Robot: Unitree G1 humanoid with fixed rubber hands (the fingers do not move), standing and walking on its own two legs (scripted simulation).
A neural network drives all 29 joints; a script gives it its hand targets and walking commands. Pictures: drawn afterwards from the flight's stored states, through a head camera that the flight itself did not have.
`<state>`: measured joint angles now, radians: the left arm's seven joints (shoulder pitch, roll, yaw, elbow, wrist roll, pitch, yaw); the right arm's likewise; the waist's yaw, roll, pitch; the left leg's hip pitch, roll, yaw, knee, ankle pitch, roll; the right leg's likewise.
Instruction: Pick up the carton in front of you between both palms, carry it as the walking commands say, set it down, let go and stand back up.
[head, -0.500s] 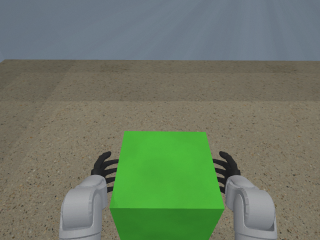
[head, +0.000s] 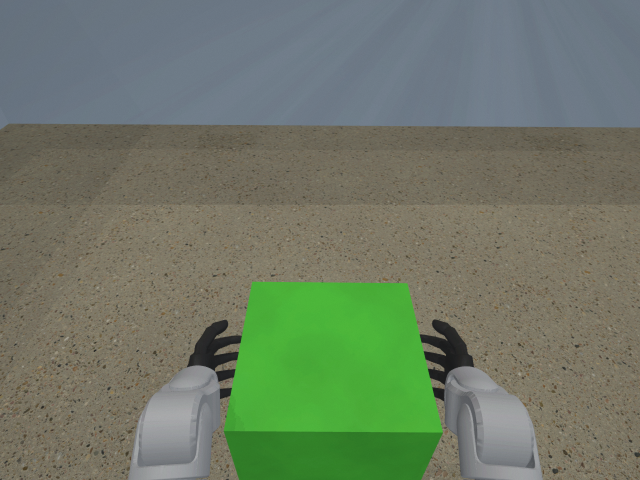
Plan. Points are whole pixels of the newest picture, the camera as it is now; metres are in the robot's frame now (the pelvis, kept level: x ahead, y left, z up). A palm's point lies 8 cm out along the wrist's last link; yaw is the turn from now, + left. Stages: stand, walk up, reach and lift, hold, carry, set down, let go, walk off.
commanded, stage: carry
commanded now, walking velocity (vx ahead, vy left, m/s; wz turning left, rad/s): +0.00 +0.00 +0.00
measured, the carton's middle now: (328, 399) +0.28 +0.00 -0.02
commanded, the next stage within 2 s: hold in 0.68 s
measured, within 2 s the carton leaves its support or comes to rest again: neither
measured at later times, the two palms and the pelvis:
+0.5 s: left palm (208, 396) +0.25 +0.15 +0.03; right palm (454, 397) +0.25 -0.15 +0.04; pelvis -0.04 +0.00 +0.00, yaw +0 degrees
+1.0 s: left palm (229, 401) +0.24 +0.12 +0.04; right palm (489, 432) +0.21 -0.18 +0.04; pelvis -0.05 +0.01 +0.01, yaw -6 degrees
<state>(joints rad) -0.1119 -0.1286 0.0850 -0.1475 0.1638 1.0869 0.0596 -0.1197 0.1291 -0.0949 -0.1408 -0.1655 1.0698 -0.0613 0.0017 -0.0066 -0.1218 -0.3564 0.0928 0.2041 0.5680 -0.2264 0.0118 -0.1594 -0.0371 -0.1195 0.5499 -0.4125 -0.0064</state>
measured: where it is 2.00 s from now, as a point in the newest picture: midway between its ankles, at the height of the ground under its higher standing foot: outside the picture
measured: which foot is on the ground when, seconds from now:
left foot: down 0.00-1.00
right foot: down 0.00-1.00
